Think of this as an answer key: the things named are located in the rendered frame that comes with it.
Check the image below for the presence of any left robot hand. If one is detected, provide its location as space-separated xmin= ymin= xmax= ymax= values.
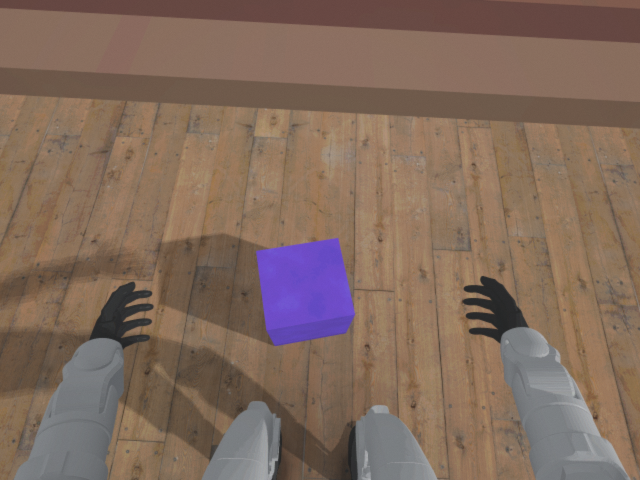
xmin=89 ymin=282 xmax=154 ymax=349

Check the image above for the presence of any robot right forearm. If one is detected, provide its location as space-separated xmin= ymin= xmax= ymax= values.
xmin=500 ymin=327 xmax=631 ymax=480

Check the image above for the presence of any right robot shin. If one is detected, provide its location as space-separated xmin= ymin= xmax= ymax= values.
xmin=357 ymin=405 xmax=389 ymax=480

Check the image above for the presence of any carton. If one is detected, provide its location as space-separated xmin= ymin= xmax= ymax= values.
xmin=256 ymin=238 xmax=355 ymax=346

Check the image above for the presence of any robot right thigh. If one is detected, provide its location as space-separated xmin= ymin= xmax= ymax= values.
xmin=355 ymin=413 xmax=438 ymax=480

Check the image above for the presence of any robot left forearm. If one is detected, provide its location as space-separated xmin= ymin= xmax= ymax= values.
xmin=14 ymin=338 xmax=124 ymax=480

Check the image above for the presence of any right robot hand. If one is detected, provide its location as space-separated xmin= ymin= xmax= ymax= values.
xmin=463 ymin=276 xmax=529 ymax=343

